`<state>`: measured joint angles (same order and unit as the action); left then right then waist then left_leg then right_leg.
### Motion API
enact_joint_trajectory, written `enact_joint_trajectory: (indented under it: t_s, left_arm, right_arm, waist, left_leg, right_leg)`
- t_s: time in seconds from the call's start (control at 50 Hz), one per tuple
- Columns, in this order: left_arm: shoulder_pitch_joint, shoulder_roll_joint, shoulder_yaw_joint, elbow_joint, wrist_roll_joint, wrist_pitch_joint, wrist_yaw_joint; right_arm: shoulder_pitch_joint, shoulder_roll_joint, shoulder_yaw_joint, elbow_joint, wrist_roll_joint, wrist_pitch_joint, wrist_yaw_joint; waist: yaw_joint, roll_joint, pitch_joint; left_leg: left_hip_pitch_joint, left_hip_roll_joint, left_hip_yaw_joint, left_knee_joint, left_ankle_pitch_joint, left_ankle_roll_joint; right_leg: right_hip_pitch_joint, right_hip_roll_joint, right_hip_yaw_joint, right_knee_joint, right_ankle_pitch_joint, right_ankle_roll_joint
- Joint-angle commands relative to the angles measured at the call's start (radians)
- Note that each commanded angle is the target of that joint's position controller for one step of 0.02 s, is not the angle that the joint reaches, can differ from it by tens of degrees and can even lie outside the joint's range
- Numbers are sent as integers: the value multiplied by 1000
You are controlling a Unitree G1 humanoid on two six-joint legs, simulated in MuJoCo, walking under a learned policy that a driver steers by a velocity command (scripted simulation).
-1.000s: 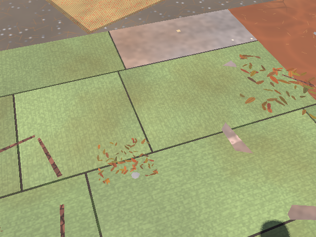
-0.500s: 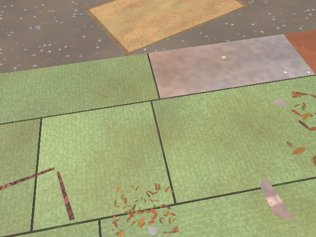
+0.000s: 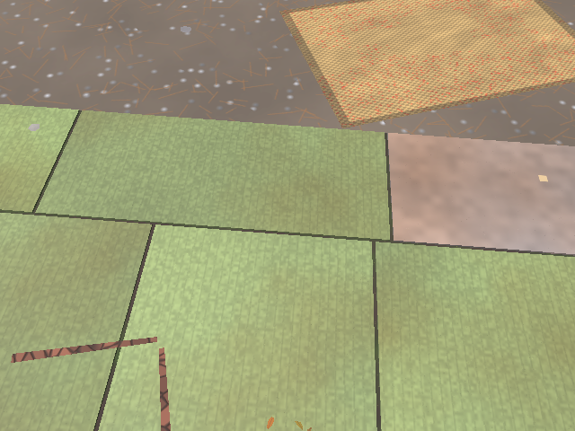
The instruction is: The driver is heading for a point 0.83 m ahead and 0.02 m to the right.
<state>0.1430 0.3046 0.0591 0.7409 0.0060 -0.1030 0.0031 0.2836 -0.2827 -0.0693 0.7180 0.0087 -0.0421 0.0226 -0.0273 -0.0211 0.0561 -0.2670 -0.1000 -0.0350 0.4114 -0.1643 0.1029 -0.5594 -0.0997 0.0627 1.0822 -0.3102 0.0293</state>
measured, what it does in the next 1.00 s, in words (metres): walks ahead: right foot, then left foot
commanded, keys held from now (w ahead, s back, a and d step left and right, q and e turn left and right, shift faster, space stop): w+q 0.22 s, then w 0.52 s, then w+e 0.26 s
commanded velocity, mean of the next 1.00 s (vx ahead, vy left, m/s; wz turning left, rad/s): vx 0.50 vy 0.00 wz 0.20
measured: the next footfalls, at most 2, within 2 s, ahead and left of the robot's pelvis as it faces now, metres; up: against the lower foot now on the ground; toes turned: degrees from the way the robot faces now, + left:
right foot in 0.28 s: +0.35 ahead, -0.14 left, +0.00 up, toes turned +13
left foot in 0.78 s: +0.56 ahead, +0.17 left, +0.00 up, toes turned +14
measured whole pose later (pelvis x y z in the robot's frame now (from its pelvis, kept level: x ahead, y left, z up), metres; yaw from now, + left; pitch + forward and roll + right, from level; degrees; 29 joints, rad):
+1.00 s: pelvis +0.53 +0.07 +0.00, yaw +9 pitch +1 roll +1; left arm 0.25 0.32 0.06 0.83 -0.03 -0.04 0.00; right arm 0.27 -0.26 -0.06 0.77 -0.02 -0.09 0.02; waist -0.02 -0.05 0.02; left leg -0.16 -0.03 0.12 0.33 -0.18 0.05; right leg -0.61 -0.09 0.06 1.09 -0.23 0.01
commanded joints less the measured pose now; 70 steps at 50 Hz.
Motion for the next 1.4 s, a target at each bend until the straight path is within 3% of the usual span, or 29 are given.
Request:
enact_joint_trajectory:
  t_s: [0.02,0.1,0.16,0.26,0.28,0.3,0.32,0.34,0.38,0.4,0.46,0.56,0.7,0.74,0.78,0.8,0.82,0.84,0.9,1.0,1.1,1.18,1.26,1.28,1.3,1.32,1.34,1.36,1.4]
  left_arm:
    - [11,72,20,-59,11,8,5]
    - [-142,39,2,-96,1,1,-7]
    - [-202,63,7,-118,-14,-10,-21]
    - [-50,120,38,-79,-10,-32,-28]
    - [61,153,50,-61,7,-38,-23]
    - [187,229,67,-45,27,-36,-19]
    - [257,232,75,4,3,-24,-32]
    - [209,145,51,-12,-17,-21,-34]
    - [117,92,30,-21,-2,-6,-30]
    - [93,69,21,-16,4,-5,-27]
    - [98,66,16,4,-3,-12,-24]
    - [141,131,30,41,-18,-2,-14]
    - [245,161,32,106,-34,29,-11]
    - [230,180,37,112,-36,41,-5]
    - [219,139,17,101,-27,43,-3]
    - [283,36,-17,64,-5,28,-7]
    - [306,39,-21,75,-23,10,-9]
    - [232,136,9,64,-50,5,-12]
    - [153,112,19,52,-35,26,-6]
    - [145,47,16,45,-33,68,-2]
    - [-2,18,3,-4,-24,57,-31]
    - [-125,6,-7,-70,-20,55,-54]
    - [-18,63,21,-80,-5,46,-70]
    - [112,104,44,-44,-5,43,-63]
    - [205,179,67,-24,0,49,-42]
    - [200,255,66,-25,16,60,-21]
    - [256,188,46,-41,14,60,-24]
    - [209,158,39,-40,9,63,-27]
    - [59,80,15,-41,-14,59,-23]
  right_arm:
    - [-34,-163,-43,-80,2,-23,-22]
    - [20,-173,-47,-60,11,-12,-38]
    - [67,-176,-49,-39,18,-5,-40]
    - [57,-137,-40,-36,9,7,-45]
    - [65,-86,-20,-41,2,4,-40]
    - [165,-27,-1,-56,6,-2,-41]
    - [235,-47,4,-54,28,-10,-42]
    - [164,-136,-15,-44,34,-12,-41]
    - [-2,-143,-18,-78,10,-14,-39]
    - [-25,-131,-20,-83,1,-17,-35]
    - [-6,-77,-8,-78,3,-15,-25]
    - [-155,-33,17,-118,-4,-27,-15]
    - [-313,-54,15,-166,13,-40,12]
    - [-254,-84,1,-153,8,-44,15]
    - [16,-168,-42,-83,-6,-43,-2]
    - [152,-273,-65,-70,-29,-35,-14]
    - [180,-229,-54,-55,-16,-28,-12]
    - [126,-169,-34,-53,-10,-29,-11]
    - [-47,-76,-5,-51,-15,-46,-5]
    - [-76,-90,-19,-1,-31,-79,-11]
    - [-43,-127,-28,38,-22,-71,-29]
    - [28,-152,-37,83,-5,-43,-36]
    - [21,-194,-44,99,11,-5,-52]
    - [0,-192,-40,96,14,0,-55]
    - [26,-167,-28,85,-2,-8,-56]
    - [161,-32,17,69,-51,-27,-31]
    - [191,-97,15,121,-10,-42,-15]
    - [52,-153,-6,96,35,-41,-11]
    - [-50,-126,-1,78,13,-24,-35]
  waist:
    - [36,62,-80]
    - [-25,99,-53]
    - [-47,110,-45]
    - [42,153,-92]
    - [91,114,-191]
    - [86,-86,-340]
    - [76,-325,-373]
    - [98,-182,-234]
    - [88,-51,-73]
    - [67,-53,-47]
    - [36,-88,-56]
    - [75,-53,-34]
    - [110,-62,2]
    - [57,-70,-33]
    - [-80,-27,-211]
    - [-91,185,-381]
    - [-93,293,-467]
    - [-95,190,-301]
    - [-2,138,-83]
    - [44,91,-30]
    - [-3,61,9]
    - [-45,38,58]
    - [43,110,-62]
    - [118,93,-134]
    - [153,16,-221]
    - [47,-253,-371]
    - [117,-123,-608]
    - [142,-55,-489]
    - [80,16,-227]
  left_leg:
    - [45,237,-246,-193,268,188]
    - [2,183,-207,-176,129,126]
    - [39,212,-273,-136,57,113]
    - [127,222,-352,53,126,62]
    - [82,168,-297,233,135,29]
    - [-179,46,-179,562,-94,-41]
    - [-422,11,-133,796,-427,-76]
    - [-511,62,-172,881,-369,-79]
    - [-498,126,-113,840,-232,-75]
    - [-466,159,-108,778,-187,-73]
    - [-393,191,-61,664,-140,-83]
    - [-378,198,-11,355,78,-108]
    - [-296,149,21,127,130,-78]
    - [-182,121,45,80,85,-46]
    - [259,162,3,72,111,19]
    - [654,438,-366,82,77,138]
    - [691,533,-657,-59,-85,213]
    - [561,494,-543,-91,-167,167]
    - [213,372,-230,-203,-51,94]
    - [111,351,-15,-288,183,96]
    - [150,326,143,-308,239,63]
    - [282,366,188,-254,353,53]
    - [357,360,203,23,887,6]
    - [313,320,225,193,867,-27]
    - [137,263,236,425,610,-81]
    - [-271,108,200,822,-481,-151]
    - [-300,72,-49,980,-600,-154]
    - [-342,126,-70,970,-524,-143]
    - [-367,194,-25,815,-385,-145]
  right_leg:
    - [-53,1,-11,-135,121,39]
    - [24,62,-16,-442,366,49]
    - [62,86,5,-536,395,38]
    - [256,94,-11,-635,267,-41]
    - [450,17,47,-621,252,-91]
    - [793,-186,370,-640,143,-213]
    - [896,-308,751,-774,-145,-317]
    - [802,-278,704,-814,-291,-287]
    - [573,-193,436,-832,-111,-239]
    - [504,-159,360,-850,-7,-232]
    - [436,-118,239,-899,169,-243]
    - [434,-99,98,-943,311,-243]
    - [538,-146,61,-887,375,-203]
    - [567,-148,43,-799,547,-180]
    - [404,-61,-16,-456,619,-124]
    - [39,69,-82,-66,201,-54]
    - [-128,128,25,127,-273,-45]
    - [-212,72,64,200,-228,-53]
    - [-135,-28,34,81,-11,-45]
    - [-120,-34,61,-13,170,-12]
    - [-97,-12,-11,-305,404,-23]
    - [-138,5,-58,-440,357,-58]
    - [86,122,-140,-501,214,-114]
    - [271,155,-140,-586,317,-142]
    - [532,69,-27,-588,670,-182]
    - [949,-234,340,-456,1189,-378]
    - [1007,-338,538,-536,1097,-484]
    - [894,-269,392,-588,1019,-429]
    - [585,-182,236,-676,810,-338]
